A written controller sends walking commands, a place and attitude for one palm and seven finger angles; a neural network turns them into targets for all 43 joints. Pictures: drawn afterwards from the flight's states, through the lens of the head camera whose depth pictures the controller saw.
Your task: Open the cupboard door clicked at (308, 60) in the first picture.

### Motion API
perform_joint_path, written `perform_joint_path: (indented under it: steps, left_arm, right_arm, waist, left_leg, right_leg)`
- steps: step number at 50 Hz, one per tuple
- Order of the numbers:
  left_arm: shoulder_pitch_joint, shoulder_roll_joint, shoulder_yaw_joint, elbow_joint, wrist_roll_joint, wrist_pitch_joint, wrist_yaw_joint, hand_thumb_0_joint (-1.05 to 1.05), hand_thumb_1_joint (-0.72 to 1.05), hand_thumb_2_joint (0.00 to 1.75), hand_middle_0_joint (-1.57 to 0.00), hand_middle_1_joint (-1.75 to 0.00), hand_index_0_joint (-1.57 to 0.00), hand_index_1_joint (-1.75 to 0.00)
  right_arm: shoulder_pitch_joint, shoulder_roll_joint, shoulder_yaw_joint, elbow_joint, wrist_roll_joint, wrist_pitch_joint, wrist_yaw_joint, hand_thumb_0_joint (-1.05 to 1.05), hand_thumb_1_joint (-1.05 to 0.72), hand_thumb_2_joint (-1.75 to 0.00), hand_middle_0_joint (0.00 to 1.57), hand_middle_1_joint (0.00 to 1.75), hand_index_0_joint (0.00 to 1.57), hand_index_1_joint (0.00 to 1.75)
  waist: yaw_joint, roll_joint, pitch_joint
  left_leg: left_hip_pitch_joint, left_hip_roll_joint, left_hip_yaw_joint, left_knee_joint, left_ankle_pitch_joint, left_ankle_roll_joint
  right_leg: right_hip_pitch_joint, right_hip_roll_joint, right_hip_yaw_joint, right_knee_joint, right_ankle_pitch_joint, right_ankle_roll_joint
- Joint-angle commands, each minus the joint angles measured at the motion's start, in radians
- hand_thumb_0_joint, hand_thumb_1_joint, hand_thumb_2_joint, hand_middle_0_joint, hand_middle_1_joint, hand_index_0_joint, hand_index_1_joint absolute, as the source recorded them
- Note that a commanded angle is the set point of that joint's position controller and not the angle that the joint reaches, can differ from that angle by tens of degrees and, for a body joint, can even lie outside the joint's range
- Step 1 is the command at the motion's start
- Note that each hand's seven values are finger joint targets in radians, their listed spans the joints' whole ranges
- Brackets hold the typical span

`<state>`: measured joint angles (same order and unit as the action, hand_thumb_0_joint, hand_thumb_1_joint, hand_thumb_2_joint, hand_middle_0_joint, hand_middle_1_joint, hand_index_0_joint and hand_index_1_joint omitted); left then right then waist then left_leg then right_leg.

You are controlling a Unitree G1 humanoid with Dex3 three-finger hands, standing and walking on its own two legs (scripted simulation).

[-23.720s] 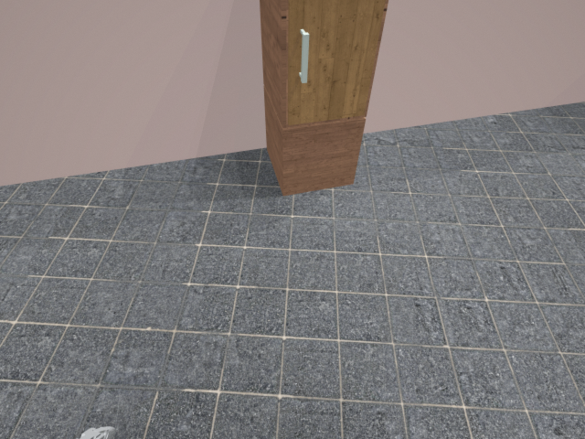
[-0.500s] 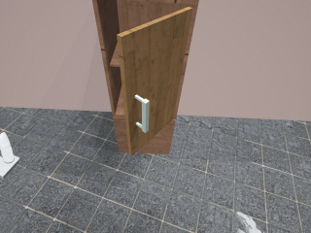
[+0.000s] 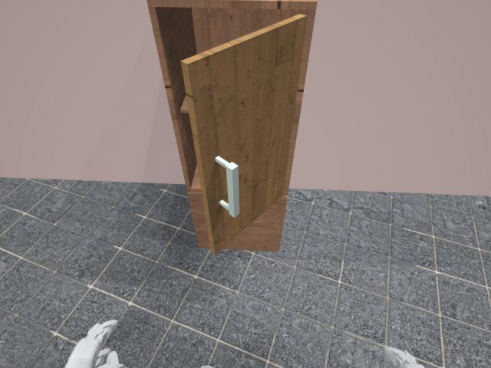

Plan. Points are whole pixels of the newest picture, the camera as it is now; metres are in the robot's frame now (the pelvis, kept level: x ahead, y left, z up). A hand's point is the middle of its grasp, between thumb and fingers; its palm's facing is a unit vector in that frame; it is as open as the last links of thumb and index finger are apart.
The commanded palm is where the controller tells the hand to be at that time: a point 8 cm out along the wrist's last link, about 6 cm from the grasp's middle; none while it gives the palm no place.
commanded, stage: let the arm hang, fingers relaxed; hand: left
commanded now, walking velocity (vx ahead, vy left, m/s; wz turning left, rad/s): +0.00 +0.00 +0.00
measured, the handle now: (227, 187) +0.52 +0.06 -0.04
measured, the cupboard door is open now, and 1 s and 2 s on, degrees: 50 50 50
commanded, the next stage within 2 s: look to check the result in 0.90 s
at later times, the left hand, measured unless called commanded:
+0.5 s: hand out of the picture -0.09 +0.16 -0.15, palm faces +0.04 -0.97 -0.22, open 7.4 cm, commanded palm none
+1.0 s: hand out of the picture -0.03 +0.13 -0.17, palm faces +0.06 -0.99 -0.15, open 7.4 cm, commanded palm none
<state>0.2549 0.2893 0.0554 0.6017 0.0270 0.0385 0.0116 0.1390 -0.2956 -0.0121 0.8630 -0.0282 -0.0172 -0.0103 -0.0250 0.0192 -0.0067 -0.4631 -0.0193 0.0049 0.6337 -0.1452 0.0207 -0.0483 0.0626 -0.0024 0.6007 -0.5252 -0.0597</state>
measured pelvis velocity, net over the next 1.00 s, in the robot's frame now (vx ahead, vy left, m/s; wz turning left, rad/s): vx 0.02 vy -0.01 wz -0.01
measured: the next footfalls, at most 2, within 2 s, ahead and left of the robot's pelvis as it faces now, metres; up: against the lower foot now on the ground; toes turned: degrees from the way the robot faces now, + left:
none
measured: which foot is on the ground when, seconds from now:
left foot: down 0.00-1.00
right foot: down 0.00-1.00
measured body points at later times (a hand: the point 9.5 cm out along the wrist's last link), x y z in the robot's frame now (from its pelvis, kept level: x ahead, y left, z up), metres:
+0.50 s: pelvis +0.01 +0.00 +0.01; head +0.02 -0.01 +0.46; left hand -0.09 +0.22 -0.14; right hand -0.02 -0.20 -0.16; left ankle +0.12 +0.11 -0.71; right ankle -0.12 -0.08 -0.71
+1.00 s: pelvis +0.02 -0.01 +0.01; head +0.03 -0.01 +0.46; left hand -0.04 +0.19 -0.15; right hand +0.00 -0.22 -0.15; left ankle +0.12 +0.11 -0.71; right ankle -0.12 -0.08 -0.71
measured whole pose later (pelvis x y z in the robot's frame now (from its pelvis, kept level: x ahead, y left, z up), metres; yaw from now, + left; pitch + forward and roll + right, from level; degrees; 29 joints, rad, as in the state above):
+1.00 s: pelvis +0.02 -0.01 +0.01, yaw -1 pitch -3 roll +1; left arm 0.40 0.08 0.01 1.12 0.00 0.01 0.06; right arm 0.29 -0.12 -0.01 1.14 -0.02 0.02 -0.05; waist -0.01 -0.03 0.05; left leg -0.35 -0.02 0.02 0.52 -0.13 0.01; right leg 0.09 0.05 0.02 0.42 -0.46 -0.06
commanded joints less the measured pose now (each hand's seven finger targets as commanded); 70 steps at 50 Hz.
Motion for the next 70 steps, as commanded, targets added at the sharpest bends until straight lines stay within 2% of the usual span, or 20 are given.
perform_joint_path:
  steps: [1, 3, 4, 7, 8, 10, 13, 17, 20, 25, 29, 34, 38, 44, 48, 54, 62, 64, 67, 70]
  left_arm:
    - [0.042, 0.137, 0.022, 0.107, -0.011, -0.027, 0.025, 0.00, 0.90, 0.90, -0.20, -0.30, -0.20, -0.30]
    - [0.083, 0.114, 0.007, 0.219, -0.017, -0.022, 0.022, 0.00, 0.90, 0.90, -0.20, -0.30, -0.20, -0.30]
    - [0.098, 0.109, 0.004, 0.262, -0.015, -0.021, 0.022, 0.00, 0.90, 0.90, -0.20, -0.30, -0.20, -0.30]
    - [0.129, 0.054, -0.010, 0.377, -0.019, -0.028, 0.022, 0.00, 0.90, 0.90, -0.20, -0.30, -0.20, -0.30]
    - [0.140, 0.043, -0.013, 0.402, -0.020, -0.030, 0.024, 0.00, 0.90, 0.90, -0.20, -0.30, -0.20, -0.30]
    - [0.167, 0.011, -0.021, 0.448, -0.020, -0.032, 0.028, 0.00, 0.90, 0.90, -0.20, -0.30, -0.20, -0.30]
    - [0.212, -0.026, -0.031, 0.496, -0.022, -0.031, 0.036, 0.00, 0.90, 0.90, -0.20, -0.30, -0.20, -0.30]
    - [0.257, -0.067, -0.041, 0.531, -0.022, -0.026, 0.041, 0.00, 0.90, 0.90, -0.20, -0.30, -0.20, -0.30]
    - [0.281, -0.081, -0.045, 0.542, -0.023, -0.025, 0.043, 0.00, 0.90, 0.90, -0.20, -0.30, -0.20, -0.30]
    - [0.304, -0.104, -0.045, 0.543, -0.023, -0.030, 0.046, 0.00, 0.90, 0.90, -0.20, -0.30, -0.20, -0.30]
    - [0.308, -0.109, -0.044, 0.541, -0.024, -0.033, 0.049, 0.00, 0.90, 0.90, -0.20, -0.30, -0.20, -0.30]
    - [0.304, -0.115, -0.040, 0.537, -0.023, -0.034, 0.052, 0.00, 0.90, 0.90, -0.20, -0.30, -0.20, -0.30]
    - [0.296, -0.114, -0.036, 0.530, -0.023, -0.036, 0.053, 0.00, 0.90, 0.90, -0.20, -0.30, -0.20, -0.30]
    - [0.292, -0.118, -0.032, 0.531, -0.022, -0.037, 0.054, 0.00, 0.90, 0.90, -0.20, -0.30, -0.20, -0.30]
    - [0.292, -0.116, -0.032, 0.530, -0.022, -0.036, 0.052, 0.00, 0.90, 0.90, -0.20, -0.30, -0.20, -0.30]
    - [0.291, -0.110, -0.033, 0.529, -0.023, -0.035, 0.053, 0.00, 0.90, 0.90, -0.20, -0.30, -0.20, -0.30]
    - [0.298, -0.100, -0.032, 0.528, -0.022, -0.035, 0.056, 0.00, 0.90, 0.90, -0.20, -0.30, -0.20, -0.30]
    - [0.297, -0.099, -0.032, 0.529, -0.022, -0.035, 0.057, 0.00, 0.90, 0.90, -0.20, -0.30, -0.20, -0.30]
    - [0.293, -0.094, -0.031, 0.524, -0.022, -0.036, 0.058, 0.00, 0.90, 0.90, -0.20, -0.30, -0.20, -0.30]
    - [0.293, -0.096, -0.031, 0.522, -0.021, -0.034, 0.059, 0.00, 0.90, 0.90, -0.20, -0.30, -0.20, -0.30]
  right_arm:
    - [0.035, -0.112, -0.027, -0.018, -0.010, 0.014, -0.022, 0.00, -0.90, -0.90, 0.20, 0.30, 0.20, 0.30]
    - [0.029, -0.092, -0.017, 0.020, -0.004, 0.025, -0.025, 0.00, -0.90, -0.90, 0.20, 0.30, 0.20, 0.30]
    - [0.022, -0.087, -0.015, 0.033, 0.001, 0.029, -0.026, 0.00, -0.90, -0.90, 0.20, 0.30, 0.20, 0.30]
    - [0.066, -0.045, -0.011, 0.101, 0.005, 0.033, -0.033, 0.00, -0.90, -0.90, 0.20, 0.30, 0.20, 0.30]
    - [0.089, -0.035, -0.010, 0.120, 0.007, 0.032, -0.036, 0.00, -0.90, -0.90, 0.20, 0.30, 0.20, 0.30]
    - [0.130, -0.028, -0.012, 0.152, 0.011, 0.030, -0.042, 0.00, -0.90, -0.90, 0.20, 0.30, 0.20, 0.30]
    - [0.162, -0.007, -0.011, 0.189, 0.015, 0.032, -0.049, 0.00, -0.90, -0.90, 0.20, 0.30, 0.20, 0.30]
    - [0.191, 0.023, -0.012, 0.225, 0.014, 0.041, -0.051, 0.00, -0.90, -0.90, 0.20, 0.30, 0.20, 0.30]
    - [0.204, 0.043, -0.013, 0.241, 0.013, 0.045, -0.047, 0.00, -0.90, -0.90, 0.20, 0.30, 0.20, 0.30]
    - [0.211, 0.072, -0.016, 0.256, 0.009, 0.046, -0.042, 0.00, -0.90, -0.90, 0.20, 0.30, 0.20, 0.30]
    - [0.221, 0.091, -0.011, 0.269, 0.010, 0.044, -0.040, 0.00, -0.90, -0.90, 0.20, 0.30, 0.20, 0.30]
    - [0.228, 0.107, -0.008, 0.270, 0.010, 0.039, -0.042, 0.00, -0.90, -0.90, 0.20, 0.30, 0.20, 0.30]
    - [0.229, 0.103, -0.008, 0.267, 0.007, 0.033, -0.045, 0.00, -0.90, -0.90, 0.20, 0.30, 0.20, 0.30]
    - [0.221, 0.099, -0.007, 0.259, 0.010, 0.029, -0.049, 0.00, -0.90, -0.90, 0.20, 0.30, 0.20, 0.30]
    - [0.216, 0.090, -0.008, 0.256, 0.008, 0.029, -0.050, 0.00, -0.90, -0.90, 0.20, 0.30, 0.20, 0.30]
    - [0.208, 0.081, -0.008, 0.251, 0.013, 0.029, -0.051, 0.00, -0.90, -0.90, 0.20, 0.30, 0.20, 0.30]
    - [0.199, 0.078, -0.007, 0.256, 0.012, 0.030, -0.051, 0.00, -0.90, -0.90, 0.20, 0.30, 0.20, 0.30]
    - [0.196, 0.078, -0.006, 0.256, 0.014, 0.030, -0.052, 0.00, -0.90, -0.90, 0.20, 0.30, 0.20, 0.30]
    - [0.209, 0.077, -0.007, 0.259, 0.012, 0.029, -0.053, 0.00, -0.90, -0.90, 0.20, 0.30, 0.20, 0.30]
    - [0.207, 0.079, -0.006, 0.259, 0.013, 0.029, -0.054, 0.00, -0.90, -0.90, 0.20, 0.30, 0.20, 0.30]
  waist:
    - [0.009, 0.070, -0.008]
    - [0.028, 0.165, 0.019]
    - [0.038, 0.113, 0.044]
    - [0.016, 0.144, 0.047]
    - [0.013, 0.138, 0.031]
    - [0.008, 0.056, 0.008]
    - [0.009, 0.011, 0.034]
    - [0.010, -0.022, 0.119]
    - [0.011, -0.035, 0.151]
    - [0.015, -0.077, 0.175]
    - [0.020, -0.089, 0.182]
    - [0.022, -0.057, 0.196]
    - [0.018, -0.022, 0.164]
    - [0.022, -0.047, 0.147]
    - [0.019, -0.002, 0.142]
    - [0.021, -0.055, 0.131]
    - [0.019, -0.056, 0.130]
    - [0.023, -0.089, 0.123]
    - [0.015, -0.055, 0.119]
    - [0.016, -0.062, 0.135]
  left_leg:
    - [0.257, 0.100, -0.129, -0.073, 0.284, 0.059]
    - [0.233, 0.118, -0.184, -0.160, 0.145, 0.065]
    - [0.224, 0.118, -0.184, -0.166, 0.110, 0.058]
    - [0.287, 0.100, -0.133, -0.148, 0.104, 0.032]
    - [0.306, 0.101, -0.129, -0.145, 0.129, 0.033]
    - [0.341, 0.109, -0.122, -0.138, 0.161, 0.039]
    - [0.341, 0.108, -0.102, -0.128, 0.168, 0.045]
    - [0.307, 0.110, -0.100, -0.156, 0.088, 0.044]
    - [0.297, 0.109, -0.110, -0.185, 0.026, 0.042]
    - [0.290, 0.098, -0.105, -0.193, -0.001, 0.040]
    - [0.288, 0.095, -0.096, -0.181, 0.028, 0.042]
    - [0.267, 0.090, -0.091, -0.173, 0.048, 0.043]
    - [0.280, 0.093, -0.092, -0.169, 0.088, 0.046]
    - [0.284, 0.094, -0.083, -0.148, 0.123, 0.050]
    - [0.301, 0.097, -0.097, -0.164, 0.114, 0.050]
    - [0.306, 0.096, -0.085, -0.147, 0.138, 0.055]
    - [0.307, 0.093, -0.070, -0.130, 0.158, 0.056]
    - [0.303, 0.091, -0.063, -0.117, 0.169, 0.058]
    - [0.307, 0.090, -0.058, -0.113, 0.183, 0.058]
    - [0.294, 0.089, -0.057, -0.111, 0.180, 0.059]
  right_leg:
    - [-0.129, -0.137, 0.085, -0.095, 0.591, 0.019]
    - [-0.112, -0.110, 0.081, -0.162, 0.357, 0.017]
    - [-0.111, -0.111, 0.087, -0.214, 0.315, 0.015]
    - [-0.125, -0.145, 0.115, -0.274, 0.370, -0.006]
    - [-0.112, -0.142, 0.110, -0.275, 0.406, -0.004]
    - [-0.097, -0.136, 0.091, -0.279, 0.461, 0.003]
    - [-0.102, -0.138, 0.076, -0.285, 0.512, 0.018]
    - [-0.145, -0.129, 0.068, -0.293, 0.409, 0.010]
    - [-0.172, -0.122, 0.066, -0.296, 0.291, -0.003]
    - [-0.203, -0.126, 0.069, -0.305, 0.218, -0.005]
    - [-0.204, -0.131, 0.064, -0.305, 0.249, 0.008]
    - [-0.193, -0.132, 0.063, -0.296, 0.293, 0.016]
    - [-0.165, -0.131, 0.068, -0.278, 0.352, 0.014]
    - [-0.136, -0.133, 0.064, -0.279, 0.437, 0.030]
    - [-0.142, -0.129, 0.073, -0.277, 0.393, 0.016]
    - [-0.119, -0.133, 0.061, -0.278, 0.468, 0.033]
    - [-0.109, -0.140, 0.063, -0.265, 0.548, 0.046]
    - [-0.093, -0.141, 0.060, -0.264, 0.602, 0.059]
    - [-0.089, -0.142, 0.061, -0.248, 0.620, 0.053]
    - [-0.089, -0.141, 0.059, -0.247, 0.627, 0.057]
